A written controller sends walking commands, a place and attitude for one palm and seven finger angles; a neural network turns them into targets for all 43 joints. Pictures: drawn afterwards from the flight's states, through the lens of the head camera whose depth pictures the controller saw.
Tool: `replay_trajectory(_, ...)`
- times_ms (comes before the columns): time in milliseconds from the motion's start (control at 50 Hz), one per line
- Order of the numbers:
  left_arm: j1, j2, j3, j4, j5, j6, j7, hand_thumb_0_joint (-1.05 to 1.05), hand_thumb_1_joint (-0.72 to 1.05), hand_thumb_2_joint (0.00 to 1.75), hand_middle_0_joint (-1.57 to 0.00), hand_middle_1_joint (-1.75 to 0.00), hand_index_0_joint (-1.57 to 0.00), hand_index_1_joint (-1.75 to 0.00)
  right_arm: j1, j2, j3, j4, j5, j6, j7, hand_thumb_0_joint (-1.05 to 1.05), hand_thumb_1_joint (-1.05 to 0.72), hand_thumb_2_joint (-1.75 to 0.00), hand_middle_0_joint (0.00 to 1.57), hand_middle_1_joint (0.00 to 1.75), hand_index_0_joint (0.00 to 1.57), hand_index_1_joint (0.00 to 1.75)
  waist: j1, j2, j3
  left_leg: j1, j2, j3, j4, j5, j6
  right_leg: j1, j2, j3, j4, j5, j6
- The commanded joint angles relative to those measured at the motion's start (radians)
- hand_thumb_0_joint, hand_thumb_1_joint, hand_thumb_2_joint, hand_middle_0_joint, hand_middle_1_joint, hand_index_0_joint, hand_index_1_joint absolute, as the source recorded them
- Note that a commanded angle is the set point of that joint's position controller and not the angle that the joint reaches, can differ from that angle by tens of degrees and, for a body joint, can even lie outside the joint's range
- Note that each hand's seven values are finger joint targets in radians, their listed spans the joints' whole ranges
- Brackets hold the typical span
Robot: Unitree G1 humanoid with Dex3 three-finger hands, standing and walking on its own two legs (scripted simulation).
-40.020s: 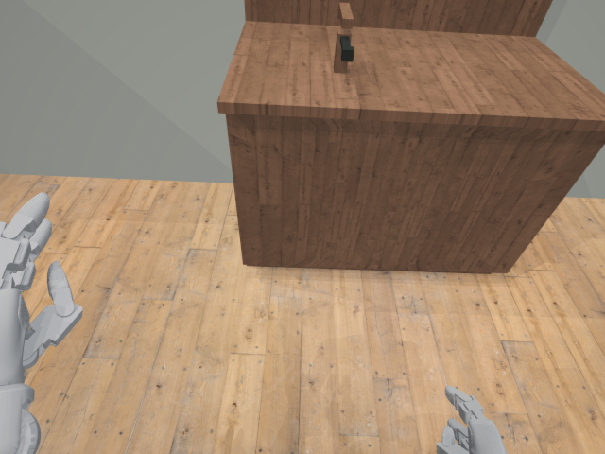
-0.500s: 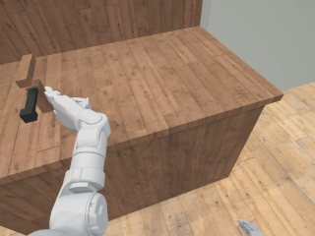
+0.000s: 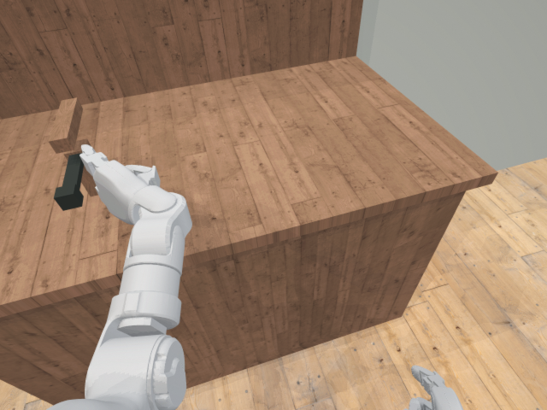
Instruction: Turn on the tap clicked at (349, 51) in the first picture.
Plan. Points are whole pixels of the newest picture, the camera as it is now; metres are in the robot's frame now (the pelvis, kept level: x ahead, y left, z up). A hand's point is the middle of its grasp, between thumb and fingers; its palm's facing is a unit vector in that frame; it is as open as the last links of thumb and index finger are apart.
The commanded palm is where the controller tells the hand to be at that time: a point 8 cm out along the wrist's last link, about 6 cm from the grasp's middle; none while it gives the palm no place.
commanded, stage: lift the hand up off the lever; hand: left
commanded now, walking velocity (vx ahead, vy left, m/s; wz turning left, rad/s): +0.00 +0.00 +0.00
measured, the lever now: (69, 197) +0.39 +0.35 +0.13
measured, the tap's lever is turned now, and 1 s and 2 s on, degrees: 0 0 0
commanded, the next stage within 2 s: draw the hand back beside the body in 1.60 s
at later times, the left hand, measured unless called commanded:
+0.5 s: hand (140, 168) +0.40 +0.22 +0.18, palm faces +0.81 -0.58 -0.06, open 7.8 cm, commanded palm +0.35 +0.24 +0.18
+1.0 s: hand (141, 157) +0.40 +0.21 +0.20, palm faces +0.80 -0.60 -0.05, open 7.8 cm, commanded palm +0.34 +0.23 +0.20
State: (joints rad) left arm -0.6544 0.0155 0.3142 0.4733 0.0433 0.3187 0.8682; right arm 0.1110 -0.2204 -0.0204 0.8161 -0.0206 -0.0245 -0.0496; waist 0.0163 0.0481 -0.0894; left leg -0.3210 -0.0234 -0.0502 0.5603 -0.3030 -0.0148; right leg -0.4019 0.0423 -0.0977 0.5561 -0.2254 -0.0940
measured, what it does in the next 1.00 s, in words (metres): stands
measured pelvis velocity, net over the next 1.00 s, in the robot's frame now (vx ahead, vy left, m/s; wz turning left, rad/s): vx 0.01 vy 0.01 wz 0.00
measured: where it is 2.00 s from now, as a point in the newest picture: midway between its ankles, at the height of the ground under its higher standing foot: outside the picture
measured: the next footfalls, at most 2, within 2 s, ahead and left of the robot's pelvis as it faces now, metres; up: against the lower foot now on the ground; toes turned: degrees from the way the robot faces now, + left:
none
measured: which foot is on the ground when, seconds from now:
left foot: down 0.00-1.00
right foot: down 0.00-1.00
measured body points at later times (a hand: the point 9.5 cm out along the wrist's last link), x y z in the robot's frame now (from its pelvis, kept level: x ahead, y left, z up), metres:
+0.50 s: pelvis +0.00 +0.01 +0.00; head -0.01 -0.02 +0.45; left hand +0.35 +0.25 +0.19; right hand +0.19 -0.22 -0.11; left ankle -0.01 +0.13 -0.73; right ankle +0.04 -0.05 -0.73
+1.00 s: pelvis +0.01 +0.01 +0.01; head +0.00 -0.02 +0.46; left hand +0.36 +0.24 +0.20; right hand +0.20 -0.21 -0.10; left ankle -0.01 +0.13 -0.73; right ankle +0.04 -0.05 -0.73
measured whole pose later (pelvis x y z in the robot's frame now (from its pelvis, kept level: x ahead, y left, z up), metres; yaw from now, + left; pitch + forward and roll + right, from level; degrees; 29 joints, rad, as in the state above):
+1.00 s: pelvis +0.01 +0.01 +0.01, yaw +0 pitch +1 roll +1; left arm -0.60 -0.02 0.25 0.26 0.00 0.46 0.84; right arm 0.07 -0.21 0.00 0.83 -0.01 -0.01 -0.03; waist 0.06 0.05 -0.07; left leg -0.20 -0.03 -0.04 0.48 -0.29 0.00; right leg -0.29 0.03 -0.09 0.49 -0.22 -0.08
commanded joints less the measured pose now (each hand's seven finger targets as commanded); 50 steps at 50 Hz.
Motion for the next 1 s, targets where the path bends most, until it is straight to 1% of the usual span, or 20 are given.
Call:
replay_trajectory(0, -0.472, 0.184, -0.024, -0.224, 0.040, -0.054, 0.009, 0.00, 0.90, 0.90, -0.15, -0.15, -0.15, -0.15, -0.129, -0.088, -0.022, -0.141, -0.004, -0.050, -0.008, 0.00, -0.90, -0.90, 0.20, 0.30, 0.20, 0.30, 0.010, -0.082, -0.290, -0.047, -0.007, 0.044, -0.067, 0.113, 0.031, 0.267, -0.088, 0.122, -0.130, 0.014, 0.087)
replay_trajectory(40, -0.444, 0.182, -0.020, -0.229, 0.040, -0.045, 0.009, 0.00, 0.90, 0.90, -0.15, -0.15, -0.15, -0.15, -0.122, -0.088, -0.021, -0.144, -0.005, -0.045, -0.006, 0.00, -0.90, -0.90, 0.20, 0.30, 0.20, 0.30, 0.014, -0.098, -0.313, -0.042, -0.006, 0.046, -0.068, 0.155, 0.029, 0.298, -0.087, 0.116, -0.113, 0.097, 0.088)
replay_trajectory(60, -0.431, 0.201, -0.004, -0.244, 0.041, -0.044, 0.008, 0.00, 0.90, 0.90, -0.15, -0.15, -0.15, -0.15, -0.125, -0.093, -0.023, -0.147, -0.004, -0.041, -0.005, 0.00, -0.90, -0.90, 0.20, 0.30, 0.20, 0.30, 0.026, -0.062, -0.324, -0.027, -0.006, 0.042, -0.074, 0.180, 0.026, 0.304, -0.082, 0.105, -0.099, 0.124, 0.079)
replay_trajectory(80, -0.410, 0.169, -0.027, -0.239, 0.037, -0.038, 0.004, 0.00, 0.90, 0.90, -0.15, -0.15, -0.15, -0.15, -0.121, -0.088, -0.020, -0.150, -0.004, -0.041, -0.004, 0.00, -0.90, -0.90, 0.20, 0.30, 0.20, 0.30, 0.022, -0.087, -0.313, -0.024, -0.004, 0.045, -0.077, 0.199, 0.026, 0.307, -0.080, 0.097, -0.093, 0.154, 0.081)
replay_trajectory(120, -0.375, 0.188, -0.008, -0.271, 0.030, -0.031, -0.003, 0.00, 0.90, 0.90, -0.15, -0.15, -0.15, -0.15, -0.115, -0.092, -0.021, -0.157, -0.003, -0.035, -0.003, 0.00, -0.90, -0.90, 0.20, 0.30, 0.20, 0.30, 0.024, -0.101, -0.326, -0.016, -0.002, 0.053, -0.076, 0.237, 0.026, 0.336, -0.082, 0.099, -0.088, 0.230, 0.088)
replay_trajectory(240, -0.349, 0.151, -0.049, -0.349, 0.013, -0.013, -0.024, 0.00, 0.90, 0.90, -0.15, -0.15, -0.15, -0.15, -0.137, -0.090, -0.018, -0.164, 0.005, -0.038, 0.000, 0.00, -0.90, -0.90, 0.20, 0.30, 0.20, 0.30, 0.022, -0.115, -0.282, 0.023, 0.001, 0.052, -0.094, 0.245, 0.027, 0.327, -0.077, 0.089, -0.108, 0.216, 0.085)
replay_trajectory(260, -0.346, 0.183, -0.027, -0.365, 0.012, -0.014, -0.027, 0.00, 0.90, 0.90, -0.15, -0.15, -0.15, -0.15, -0.147, -0.095, -0.019, -0.164, 0.007, -0.036, -0.003, 0.00, -0.90, -0.90, 0.20, 0.30, 0.20, 0.30, 0.029, -0.072, -0.277, 0.032, 0.000, 0.050, -0.095, 0.243, 0.025, 0.322, -0.074, 0.091, -0.110, 0.196, 0.078)
replay_trajectory(300, -0.388, 0.131, -0.088, -0.391, 0.015, -0.009, -0.031, 0.00, 0.90, 0.90, -0.15, -0.15, -0.15, -0.15, -0.162, -0.087, -0.015, -0.160, 0.006, -0.043, 0.000, 0.00, -0.90, -0.90, 0.20, 0.30, 0.20, 0.30, 0.016, -0.055, -0.258, 0.040, 0.000, 0.052, -0.095, 0.229, 0.024, 0.300, -0.074, 0.091, -0.121, 0.159, 0.075)
replay_trajectory(360, -0.412, 0.133, -0.094, -0.370, 0.014, 0.003, -0.031, 0.00, 0.90, 0.90, -0.15, -0.15, -0.15, -0.15, -0.175, -0.093, -0.015, -0.149, 0.007, -0.051, -0.003, 0.00, -0.90, -0.90, 0.20, 0.30, 0.20, 0.30, 0.015, -0.061, -0.214, 0.042, -0.001, 0.039, -0.109, 0.185, 0.021, 0.263, -0.065, 0.083, -0.140, 0.060, 0.066)
replay_trajectory(400, -0.452, 0.105, -0.122, -0.387, 0.019, 0.001, -0.026, 0.00, 0.90, 0.90, -0.15, -0.15, -0.15, -0.15, -0.181, -0.086, -0.012, -0.146, 0.004, -0.059, -0.003, 0.00, -0.90, -0.90, 0.20, 0.30, 0.20, 0.30, 0.013, -0.054, -0.242, 0.059, -0.002, 0.041, -0.108, 0.199, 0.019, 0.268, -0.064, 0.081, -0.135, 0.074, 0.065)
replay_trajectory(460, -0.426, 0.148, -0.075, -0.343, 0.011, 0.019, -0.023, 0.00, 0.90, 0.90, -0.15, -0.15, -0.15, -0.15, -0.185, -0.090, -0.014, -0.138, 0.005, -0.050, -0.005, 0.00, -0.90, -0.90, 0.20, 0.30, 0.20, 0.30, 0.024, -0.077, -0.244, 0.040, -0.007, 0.036, -0.112, 0.173, 0.015, 0.281, -0.065, 0.083, -0.145, 0.046, 0.068)
replay_trajectory(520, -0.449, 0.125, -0.086, -0.297, 0.008, 0.037, -0.021, 0.00, 0.90, 0.90, -0.15, -0.15, -0.15, -0.15, -0.193, -0.083, -0.007, -0.136, 0.008, -0.045, -0.006, 0.00, -0.90, -0.90, 0.20, 0.30, 0.20, 0.30, 0.021, -0.100, -0.224, 0.022, -0.006, 0.041, -0.120, 0.137, 0.018, 0.276, -0.070, 0.089, -0.163, 0.007, 0.074)
replay_trajectory(540, -0.448, 0.122, -0.085, -0.288, 0.007, 0.043, -0.018, 0.00, 0.90, 0.90, -0.15, -0.15, -0.15, -0.15, -0.194, -0.081, -0.006, -0.137, 0.007, -0.044, -0.005, 0.00, -0.90, -0.90, 0.20, 0.30, 0.20, 0.30, 0.023, -0.103, -0.219, 0.022, -0.006, 0.043, -0.121, 0.141, 0.019, 0.274, -0.069, 0.087, -0.164, 0.011, 0.074)
replay_trajectory(560, -0.446, 0.169, -0.044, -0.286, 0.009, 0.041, -0.014, 0.00, 0.90, 0.90, -0.15, -0.15, -0.15, -0.15, -0.191, -0.088, -0.009, -0.136, 0.008, -0.039, -0.006, 0.00, -0.90, -0.90, 0.20, 0.30, 0.20, 0.30, 0.033, -0.071, -0.240, 0.028, -0.008, 0.038, -0.125, 0.153, 0.014, 0.285, -0.065, 0.085, -0.154, 0.021, 0.068)
replay_trajectory(720, -0.367, 0.140, -0.059, -0.375, 0.002, 0.055, -0.023, 0.00, 0.90, 0.90, -0.15, -0.15, -0.15, -0.15, -0.181, -0.080, -0.008, -0.168, 0.008, -0.020, 0.010, 0.00, -0.90, -0.90, 0.20, 0.30, 0.20, 0.30, 0.047, -0.097, -0.304, 0.070, 0.006, 0.050, -0.115, 0.333, 0.007, 0.365, -0.066, 0.072, -0.105, 0.270, 0.071)
replay_trajectory(820, -0.394, 0.103, -0.110, -0.412, -0.002, 0.072, -0.038, 0.00, 0.90, 0.90, -0.15, -0.15, -0.15, -0.15, -0.207, -0.080, -0.005, -0.159, 0.012, -0.029, 0.012, 0.00, -0.90, -0.90, 0.20, 0.30, 0.20, 0.30, 0.031, -0.080, -0.243, 0.082, 0.007, 0.047, -0.123, 0.284, 0.010, 0.322, -0.062, 0.071, -0.131, 0.178, 0.068)
replay_trajectory(860, -0.405, 0.126, -0.099, -0.447, -0.007, 0.072, -0.040, 0.00, 0.90, 0.90, -0.15, -0.15, -0.15, -0.15, -0.218, -0.086, -0.008, -0.158, 0.013, -0.035, 0.008, 0.00, -0.90, -0.90, 0.20, 0.30, 0.20, 0.30, 0.037, -0.067, -0.242, 0.091, 0.005, 0.037, -0.126, 0.273, 0.006, 0.317, -0.059, 0.069, -0.133, 0.147, 0.062)
replay_trajectory(880, -0.443, 0.095, -0.132, -0.451, -0.001, 0.074, -0.041, 0.00, 0.90, 0.90, -0.15, -0.15, -0.15, -0.15, -0.227, -0.080, -0.004, -0.154, 0.014, -0.039, 0.010, 0.00, -0.90, -0.90, 0.20, 0.30, 0.20, 0.30, 0.032, -0.038, -0.241, 0.091, 0.004, 0.038, -0.126, 0.271, 0.004, 0.309, -0.061, 0.070, -0.134, 0.141, 0.059)
replay_trajectory(900, -0.452, 0.077, -0.146, -0.447, -0.002, 0.078, -0.037, 0.00, 0.90, 0.90, -0.15, -0.15, -0.15, -0.15, -0.226, -0.077, -0.003, -0.149, 0.012, -0.044, 0.010, 0.00, -0.90, -0.90, 0.20, 0.30, 0.20, 0.30, 0.030, -0.056, -0.247, 0.096, 0.002, 0.037, -0.127, 0.263, 0.004, 0.307, -0.058, 0.067, -0.136, 0.130, 0.061)
replay_trajectory(980, -0.428, 0.116, -0.106, -0.461, -0.004, 0.085, -0.030, 0.00, 0.90, 0.90, -0.15, -0.15, -0.15, -0.15, -0.229, -0.078, -0.006, -0.149, 0.010, -0.042, 0.012, 0.00, -0.90, -0.90, 0.20, 0.30, 0.20, 0.30, 0.050, -0.053, -0.295, 0.099, 0.000, 0.037, -0.123, 0.307, -0.005, 0.348, -0.062, 0.066, -0.120, 0.188, 0.060)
